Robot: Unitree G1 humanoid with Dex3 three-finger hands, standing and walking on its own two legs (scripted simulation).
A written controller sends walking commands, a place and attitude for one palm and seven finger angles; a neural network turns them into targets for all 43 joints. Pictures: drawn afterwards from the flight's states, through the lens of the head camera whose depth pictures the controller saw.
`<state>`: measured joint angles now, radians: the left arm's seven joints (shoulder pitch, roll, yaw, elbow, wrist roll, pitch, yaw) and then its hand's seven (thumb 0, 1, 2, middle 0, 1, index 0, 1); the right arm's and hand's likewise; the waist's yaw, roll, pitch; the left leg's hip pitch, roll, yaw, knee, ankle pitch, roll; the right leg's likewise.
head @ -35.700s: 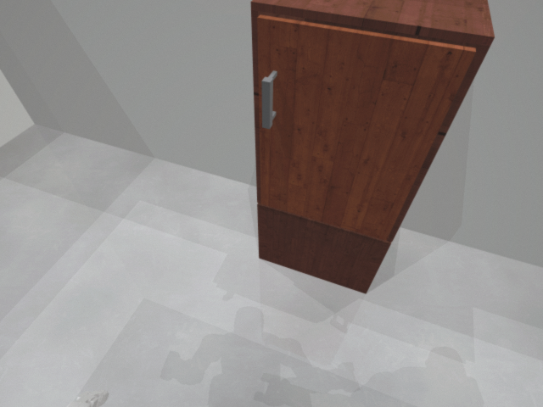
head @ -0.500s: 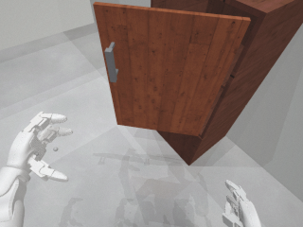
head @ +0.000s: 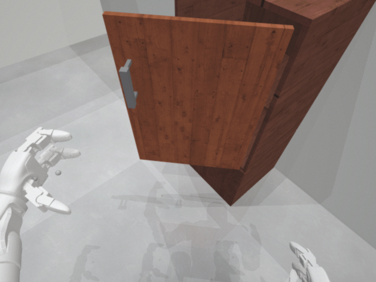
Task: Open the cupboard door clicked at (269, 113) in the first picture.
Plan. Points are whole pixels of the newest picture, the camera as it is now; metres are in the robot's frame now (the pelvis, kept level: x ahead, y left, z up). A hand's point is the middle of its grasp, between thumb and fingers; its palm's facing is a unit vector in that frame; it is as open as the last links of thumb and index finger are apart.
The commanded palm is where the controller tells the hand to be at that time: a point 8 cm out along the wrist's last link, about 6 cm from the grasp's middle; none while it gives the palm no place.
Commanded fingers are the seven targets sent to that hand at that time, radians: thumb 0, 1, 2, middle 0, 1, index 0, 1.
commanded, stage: raise the hand with hooked fingers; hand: left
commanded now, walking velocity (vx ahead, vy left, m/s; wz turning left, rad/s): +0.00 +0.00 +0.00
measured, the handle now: (130, 84) +0.59 +0.20 +0.07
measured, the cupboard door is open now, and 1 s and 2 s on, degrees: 44 44 44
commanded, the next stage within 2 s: move the hooked fingers beside the handle in 0.24 s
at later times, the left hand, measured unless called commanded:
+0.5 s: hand (61, 172) +0.29 +0.27 +0.09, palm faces +0.01 -1.00 -0.02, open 14.0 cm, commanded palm +0.28 +0.31 +0.09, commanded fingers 0.00 -0.50 0.30 -0.30 -1.20 -0.30 -1.20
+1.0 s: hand (80, 134) +0.39 +0.27 +0.09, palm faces -0.04 -1.00 -0.01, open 14.0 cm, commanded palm +0.37 +0.32 +0.09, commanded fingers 0.00 -0.50 0.30 -0.30 -1.20 -0.30 -1.20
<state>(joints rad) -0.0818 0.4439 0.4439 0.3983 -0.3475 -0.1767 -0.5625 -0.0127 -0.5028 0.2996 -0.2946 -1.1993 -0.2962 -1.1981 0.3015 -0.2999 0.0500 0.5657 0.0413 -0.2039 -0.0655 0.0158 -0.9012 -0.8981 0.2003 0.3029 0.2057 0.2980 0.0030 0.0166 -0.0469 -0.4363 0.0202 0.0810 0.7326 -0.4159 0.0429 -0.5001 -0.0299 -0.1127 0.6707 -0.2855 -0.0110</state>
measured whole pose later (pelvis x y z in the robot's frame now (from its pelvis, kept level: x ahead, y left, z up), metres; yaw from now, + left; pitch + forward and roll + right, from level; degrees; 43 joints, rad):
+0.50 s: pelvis -0.01 -0.02 +0.00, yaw +1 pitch +6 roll -1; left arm -0.20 0.46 0.44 0.55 -0.33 -0.21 -0.57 -0.01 -0.51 0.30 -0.30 -1.20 -0.30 -1.20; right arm 0.27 -0.29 0.07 0.59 0.05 -0.20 -0.09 0.01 -0.90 -0.90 0.20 0.30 0.21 0.30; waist 0.01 0.02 -0.03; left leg -0.46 0.03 0.06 0.76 -0.40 0.03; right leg -0.52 -0.03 -0.14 0.69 -0.29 -0.03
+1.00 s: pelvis -0.01 -0.01 -0.01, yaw -1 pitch +12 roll -1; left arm -0.56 0.59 0.49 0.94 -0.25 -0.29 -0.59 -0.01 -0.50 0.30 -0.30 -1.20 -0.30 -1.20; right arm 0.37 -0.32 0.06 0.61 0.04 -0.10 -0.07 0.01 -0.90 -0.90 0.20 0.30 0.21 0.30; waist -0.07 0.00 -0.05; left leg -0.59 0.04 0.08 0.80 -0.42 0.03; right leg -0.65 -0.02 -0.11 0.73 -0.28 -0.03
